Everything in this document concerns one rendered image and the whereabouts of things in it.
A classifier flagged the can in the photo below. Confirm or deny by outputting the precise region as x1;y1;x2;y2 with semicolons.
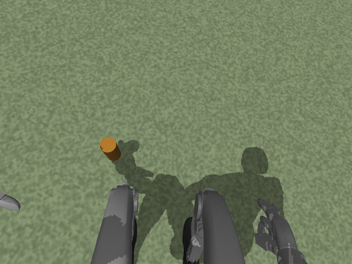
100;137;121;161

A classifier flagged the right robot arm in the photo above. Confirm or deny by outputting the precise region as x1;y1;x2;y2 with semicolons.
277;248;308;264

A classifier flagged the left robot hand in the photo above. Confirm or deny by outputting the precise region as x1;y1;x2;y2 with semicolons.
0;192;20;210

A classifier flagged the right robot foot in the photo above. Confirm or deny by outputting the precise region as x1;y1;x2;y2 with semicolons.
183;217;199;264

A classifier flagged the right robot hand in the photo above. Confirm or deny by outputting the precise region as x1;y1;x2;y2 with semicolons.
255;199;298;256

